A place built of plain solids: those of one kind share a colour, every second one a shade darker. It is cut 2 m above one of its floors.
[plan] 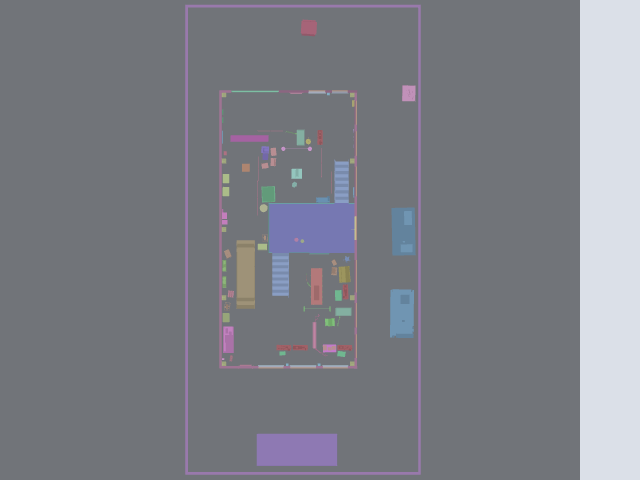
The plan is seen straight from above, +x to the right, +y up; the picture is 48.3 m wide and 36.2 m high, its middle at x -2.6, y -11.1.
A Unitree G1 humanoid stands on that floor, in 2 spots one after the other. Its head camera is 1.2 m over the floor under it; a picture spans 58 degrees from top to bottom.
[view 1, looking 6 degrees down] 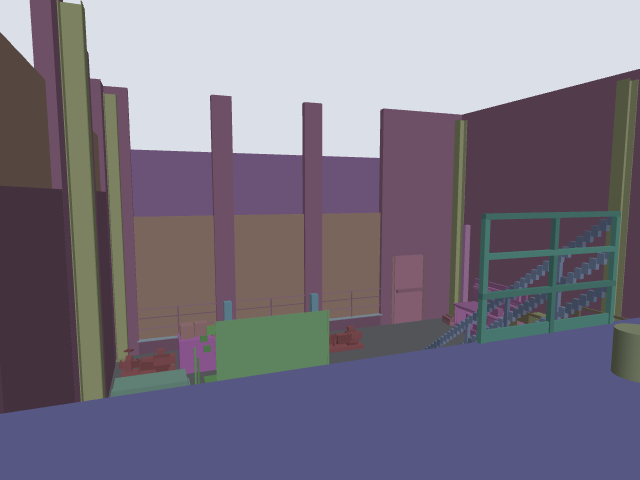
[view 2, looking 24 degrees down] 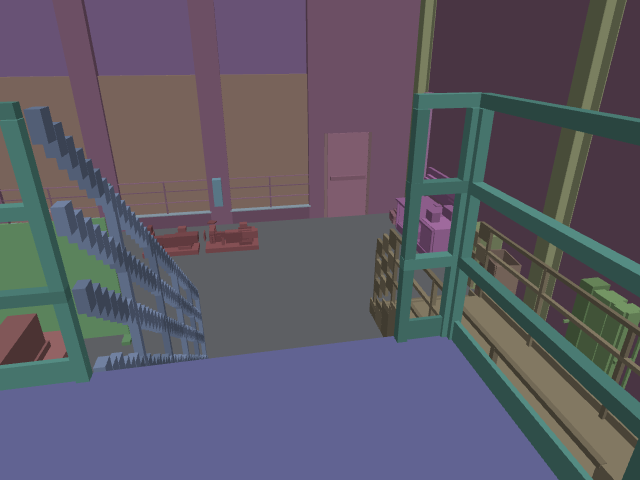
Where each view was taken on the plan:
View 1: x -0.96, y -9.34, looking -111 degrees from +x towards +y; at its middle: wall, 12.13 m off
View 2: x -5.57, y -10.56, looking -101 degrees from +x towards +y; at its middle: ground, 9.69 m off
